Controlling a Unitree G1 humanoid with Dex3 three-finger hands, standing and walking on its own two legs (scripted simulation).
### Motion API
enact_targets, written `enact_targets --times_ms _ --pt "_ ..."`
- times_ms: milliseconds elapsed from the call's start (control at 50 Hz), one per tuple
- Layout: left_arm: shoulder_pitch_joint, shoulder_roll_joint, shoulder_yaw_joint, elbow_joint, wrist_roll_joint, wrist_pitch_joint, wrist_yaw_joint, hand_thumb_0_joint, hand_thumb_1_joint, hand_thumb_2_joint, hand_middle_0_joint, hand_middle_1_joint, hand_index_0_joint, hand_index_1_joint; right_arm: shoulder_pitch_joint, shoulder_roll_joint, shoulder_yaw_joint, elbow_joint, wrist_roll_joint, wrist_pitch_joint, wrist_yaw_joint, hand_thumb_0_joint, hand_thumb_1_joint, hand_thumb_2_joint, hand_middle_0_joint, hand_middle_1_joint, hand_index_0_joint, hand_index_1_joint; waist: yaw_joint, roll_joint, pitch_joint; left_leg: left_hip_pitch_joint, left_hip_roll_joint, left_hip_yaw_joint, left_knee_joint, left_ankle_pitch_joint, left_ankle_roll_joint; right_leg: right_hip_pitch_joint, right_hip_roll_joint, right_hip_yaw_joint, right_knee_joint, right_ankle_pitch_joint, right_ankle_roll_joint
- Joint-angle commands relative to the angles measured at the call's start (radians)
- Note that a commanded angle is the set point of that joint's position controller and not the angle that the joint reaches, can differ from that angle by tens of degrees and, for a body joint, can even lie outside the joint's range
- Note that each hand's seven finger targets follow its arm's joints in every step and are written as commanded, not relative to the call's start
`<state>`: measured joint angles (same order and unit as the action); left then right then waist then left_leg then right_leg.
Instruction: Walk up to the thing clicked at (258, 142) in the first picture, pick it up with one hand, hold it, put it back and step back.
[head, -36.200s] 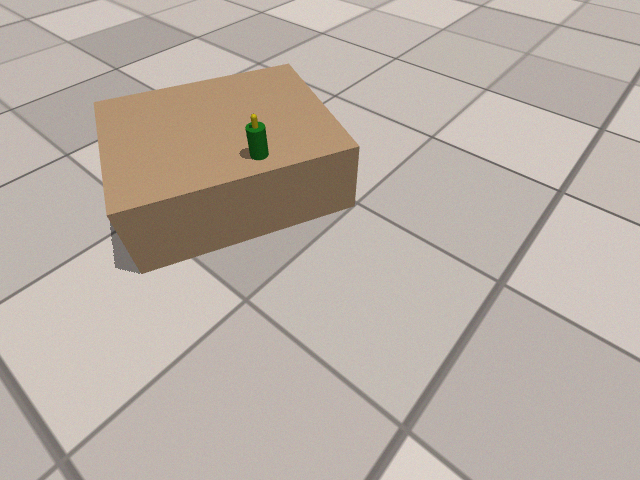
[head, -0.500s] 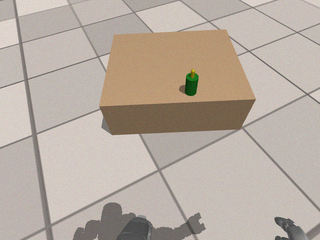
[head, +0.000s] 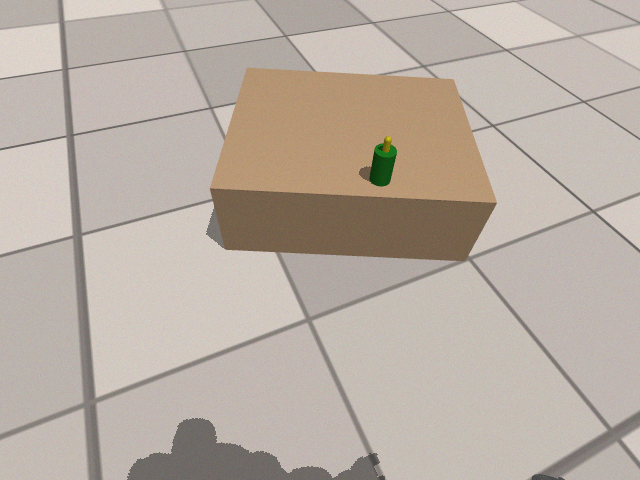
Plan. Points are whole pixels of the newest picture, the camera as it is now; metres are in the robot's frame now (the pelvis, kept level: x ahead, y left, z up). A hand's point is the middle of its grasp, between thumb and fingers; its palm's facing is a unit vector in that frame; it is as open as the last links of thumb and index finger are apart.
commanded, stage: step back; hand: right
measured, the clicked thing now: (384, 159) +1.08 -0.19 -0.35
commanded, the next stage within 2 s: stand in 0.90 s
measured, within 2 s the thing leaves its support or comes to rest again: neither
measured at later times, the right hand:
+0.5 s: hand out of the picture +0.07 -0.23 -0.15, palm faces -0.02 +0.95 -0.32, open 7.4 cm
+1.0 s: hand out of the picture +0.13 -0.22 -0.14, palm faces +0.00 +0.94 -0.35, open 7.4 cm
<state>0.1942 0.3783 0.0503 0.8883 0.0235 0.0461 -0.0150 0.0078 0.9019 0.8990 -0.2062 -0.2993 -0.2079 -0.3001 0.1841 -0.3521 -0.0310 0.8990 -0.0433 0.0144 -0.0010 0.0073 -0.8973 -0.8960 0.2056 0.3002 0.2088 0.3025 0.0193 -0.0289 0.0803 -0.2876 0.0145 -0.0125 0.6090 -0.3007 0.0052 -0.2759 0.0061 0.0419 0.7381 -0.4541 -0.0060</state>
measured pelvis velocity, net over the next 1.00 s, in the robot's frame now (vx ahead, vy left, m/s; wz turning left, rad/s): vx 0.01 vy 0.03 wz -0.02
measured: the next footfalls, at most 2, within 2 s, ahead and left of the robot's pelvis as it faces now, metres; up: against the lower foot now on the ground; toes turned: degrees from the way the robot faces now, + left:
right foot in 0.02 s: +0.01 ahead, -0.12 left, +0.00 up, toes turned -1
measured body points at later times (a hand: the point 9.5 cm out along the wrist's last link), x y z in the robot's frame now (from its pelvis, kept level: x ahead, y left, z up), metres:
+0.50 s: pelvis -0.01 +0.01 +0.00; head +0.01 +0.02 +0.45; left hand +0.05 +0.34 -0.12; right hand +0.07 -0.28 -0.13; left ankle +0.01 +0.13 -0.73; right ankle -0.03 -0.12 -0.73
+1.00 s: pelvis +0.01 +0.03 +0.01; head +0.03 +0.04 +0.46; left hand +0.10 +0.34 -0.12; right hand +0.12 -0.27 -0.11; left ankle +0.01 +0.13 -0.73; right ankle -0.03 -0.12 -0.73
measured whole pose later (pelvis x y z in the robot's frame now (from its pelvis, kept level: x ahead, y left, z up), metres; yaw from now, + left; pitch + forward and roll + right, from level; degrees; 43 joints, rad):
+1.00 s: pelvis +0.01 +0.03 +0.01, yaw -1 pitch -2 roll +0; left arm 0.11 0.37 0.01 1.06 0.00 -0.01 0.02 0.01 0.90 0.90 -0.21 -0.30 -0.21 -0.30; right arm 0.06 -0.34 -0.04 1.06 -0.01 -0.02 0.02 0.01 -0.90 -0.90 0.20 0.30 0.20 0.30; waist 0.02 -0.01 0.07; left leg -0.19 -0.02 0.02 0.52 -0.30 0.03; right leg -0.13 -0.04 0.02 0.49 -0.32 0.04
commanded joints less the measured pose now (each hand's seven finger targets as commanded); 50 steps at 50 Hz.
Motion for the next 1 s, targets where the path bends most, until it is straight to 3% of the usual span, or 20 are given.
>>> enact_targets --times_ms 0,40,60,80,100,180,220,260,280,300,320,400,460,500,560,620,700,820,900,980 --pt "0.069 0.181 0.058 -0.005 0.01 -0.08 0.03 0.0 0.9 0.9 -0.2 -0.3 -0.2 -0.3 -0.041 -0.216 -0.059 -0.072 0.006 0.0 -0.007 0.0 -0.9 -0.9 0.2 0.3 0.2 0.3 0.019 0.127 -0.098 -0.025 0.11 -0.115 -0.009 -0.056 0.102 0.215 -0.004 0.029 -0.439 0.157 -0.023" --pt "0.038 0.275 0.08 -0.019 0.033 -0.107 0.042 0.0 0.9 0.9 -0.2 -0.3 -0.2 -0.3 -0.035 -0.151 -0.038 -0.089 0.012 -0.004 0.002 0.0 -0.9 -0.9 0.2 0.3 0.2 0.3 0.014 -0.073 -0.059 -0.309 -0.044 -0.061 0.179 -0.216 0.006 0.287 -0.266 0.448 -0.485 0.036 -0.115" --pt "-0.027 0.336 0.09 -0.033 0.03 -0.106 0.044 0.0 0.9 0.9 -0.2 -0.3 -0.2 -0.3 -0.064 -0.197 -0.055 -0.078 0.003 -0.005 -0.009 0.0 -0.9 -0.9 0.2 0.3 0.2 0.3 0.032 -0.07 -0.02 -0.198 0.022 -0.115 0.234 -0.254 -0.003 0.045 -0.392 0.516 -0.477 -0.034 -0.223" --pt "-0.101 0.317 0.085 -0.048 0.025 -0.106 0.041 0.0 0.9 0.9 -0.2 -0.3 -0.2 -0.3 -0.031 -0.229 -0.069 -0.056 0.007 -0.008 -0.003 0.0 -0.9 -0.9 0.2 0.3 0.2 0.3 -0.011 -0.077 0.011 -0.079 0.057 -0.12 0.25 -0.204 -0.004 -0.087 -0.385 0.48 -0.477 -0.083 -0.237" --pt "-0.106 0.268 0.071 -0.043 0.016 -0.107 0.035 0.0 0.9 0.9 -0.2 -0.3 -0.2 -0.3 -0.046 -0.234 -0.07 -0.049 0.013 -0.013 0.007 0.0 -0.9 -0.9 0.2 0.3 0.2 0.3 -0.021 -0.04 0.03 -0.067 0.048 -0.095 0.193 -0.184 -0.006 -0.082 -0.316 0.367 -0.464 -0.054 -0.195" --pt "-0.042 0.261 0.062 -0.007 0.015 -0.108 0.028 0.0 0.9 0.9 -0.2 -0.3 -0.2 -0.3 -0.067 -0.198 -0.063 -0.038 0.011 -0.028 0.021 0.0 -0.9 -0.9 0.2 0.3 0.2 0.3 0.006 -0.105 -0.002 -0.042 0.007 -0.016 0.033 -0.096 0.0 -0.005 -0.227 0.229 -0.413 0.055 -0.143" --pt "-0.069 0.251 0.049 -0.01 0.009 -0.098 0.023 0.0 0.9 0.9 -0.2 -0.3 -0.2 -0.3 -0.018 -0.187 -0.066 -0.01 0.008 -0.036 0.018 0.0 -0.9 -0.9 0.2 0.3 0.2 0.3 -0.023 -0.095 -0.029 0.102 -0.015 0.013 -0.14 -0.033 0.004 -0.048 -0.194 0.155 -0.331 0.137 -0.113" --pt "-0.042 0.185 0.023 -0.007 0.006 -0.092 0.02 0.0 0.9 0.9 -0.2 -0.3 -0.2 -0.3 0.008 -0.22 -0.082 0.011 -0.002 -0.045 0.007 0.0 -0.9 -0.9 0.2 0.3 0.2 0.3 -0.039 0.014 -0.067 0.228 0.083 -0.149 -0.244 -0.018 0.041 -0.133 -0.124 0.069 -0.192 0.219 -0.06" --pt "-0.034 0.15 0.009 -0.002 -0.01 -0.087 0.019 0.0 0.9 0.9 -0.2 -0.3 -0.2 -0.3 -0.03 -0.267 -0.084 -0.002 -0.001 -0.048 0.006 0.0 -0.9 -0.9 0.2 0.3 0.2 0.3 -0.022 0.144 -0.072 0.2 0.213 -0.358 -0.317 -0.146 0.108 -0.184 -0.026 -0.011 -0.099 0.061 -0.018" --pt "-0.026 0.196 0.024 0.022 -0.013 -0.083 0.025 0.0 0.9 0.9 -0.2 -0.3 -0.2 -0.3 -0.048 -0.295 -0.086 -0.005 0.005 -0.043 0.011 0.0 -0.9 -0.9 0.2 0.3 0.2 0.3 -0.013 0.136 -0.071 0.066 0.286 -0.403 -0.354 -0.28 0.18 -0.077 -0.017 -0.046 -0.028 -0.055 -0.014" --pt "-0.011 0.213 0.028 0.034 -0.008 -0.085 0.025 0.0 0.9 0.9 -0.2 -0.3 -0.2 -0.3 -0.074 -0.301 -0.09 -0.008 0.003 -0.038 0.014 0.0 -0.9 -0.9 0.2 0.3 0.2 0.3 -0.003 0.129 -0.044 -0.011 0.284 -0.384 -0.362 -0.309 0.191 -0.013 -0.033 -0.03 -0.012 -0.061 -0.021" --pt "0.042 0.19 0.025 0.069 -0.007 -0.108 0.028 0.0 0.9 0.9 -0.2 -0.3 -0.2 -0.3 -0.127 -0.218 -0.062 -0.002 0.015 -0.037 0.014 0.0 -0.9 -0.9 0.2 0.3 0.2 0.3 0.039 0.146 -0.083 -0.014 0.131 -0.156 -0.206 0.062 0.062 0.157 -0.052 0.005 -0.301 0.214 -0.036" --pt "0.037 0.283 0.048 0.08 0.002 -0.114 0.039 0.0 0.9 0.9 -0.2 -0.3 -0.2 -0.3 -0.122 -0.181 -0.052 0.002 0.018 -0.031 0.015 0.0 -0.9 -0.9 0.2 0.3 0.2 0.3 0.028 0.015 -0.08 -0.105 0.017 -0.05 -0.03 0.011 0.002 0.195 -0.23 0.268 -0.391 0.153 -0.127" --pt "-0.053 0.283 0.042 0.057 0.002 -0.11 0.037 0.0 0.9 0.9 -0.2 -0.3 -0.2 -0.3 -0.073 -0.191 -0.055 0.034 0.011 -0.036 0.011 0.0 -0.9 -0.9 0.2 0.3 0.2 0.3 -0.014 -0.006 -0.06 -0.015 0.023 -0.041 -0.078 -0.002 0.006 0.114 -0.248 0.228 -0.342 0.21 -0.145" --pt "-0.089 0.219 0.022 0.046 -0.008 -0.104 0.036 0.0 0.9 0.9 -0.2 -0.3 -0.2 -0.3 -0.063 -0.224 -0.068 0.062 0.015 -0.048 0.011 0.0 -0.9 -0.9 0.2 0.3 0.2 0.3 -0.02 0.018 -0.1 0.108 0.111 -0.135 -0.176 0.249 0.068 0.069 -0.113 0.027 -0.234 0.36 -0.047" --pt "-0.074 0.197 0.015 0.064 -0.011 -0.103 0.041 0.0 0.9 0.9 -0.2 -0.3 -0.2 -0.3 -0.077 -0.235 -0.067 0.071 0.022 -0.049 0.007 0.0 -0.9 -0.9 0.2 0.3 0.2 0.3 0.003 0.051 -0.119 0.164 0.171 -0.177 -0.175 0.497 0.114 0.081 -0.062 -0.037 -0.189 0.358 -0.016" --pt "-0.035 0.212 0.019 0.087 -0.016 -0.103 0.049 0.0 0.9 0.9 -0.2 -0.3 -0.2 -0.3 -0.105 -0.214 -0.064 0.069 0.028 -0.038 -0.002 0.0 -0.9 -0.9 0.2 0.3 0.2 0.3 0.018 0.065 -0.168 0.133 0.105 -0.074 -0.086 0.582 0.067 0.19 -0.103 0.007 -0.22 0.536 -0.034" --pt "-0.092 0.27 0.031 0.079 -0.006 -0.096 0.055 0.0 0.9 0.9 -0.2 -0.3 -0.2 -0.3 -0.136 -0.182 -0.063 0.07 0.015 -0.025 0.006 0.0 -0.9 -0.9 0.2 0.3 0.2 0.3 -0.004 -0.015 -0.116 0.039 0.046 -0.026 -0.055 0.217 0.028 0.168 -0.23 0.145 -0.277 0.406 -0.122" --pt "-0.125 0.16 -0.009 0.094 -0.028 -0.078 0.042 0.0 0.9 0.9 -0.2 -0.3 -0.2 -0.3 -0.133 -0.234 -0.057 0.097 0.036 -0.053 0.006 0.0 -0.9 -0.9 0.2 0.3 0.2 0.3 -0.018 0.043 -0.122 0.203 0.177 -0.188 -0.206 0.532 0.09 0.086 -0.088 0.011 -0.246 0.433 0.002" --pt "-0.122 0.177 -0.007 0.119 -0.024 -0.078 0.041 0.0 0.9 0.9 -0.2 -0.3 -0.2 -0.3 -0.143 -0.226 -0.048 0.112 0.037 -0.055 -0.008 0.0 -0.9 -0.9 0.2 0.3 0.2 0.3 -0.023 0.074 -0.166 0.255 0.141 -0.106 -0.186 0.692 0.052 0.174 -0.106 0.017 -0.297 0.557 -0.001"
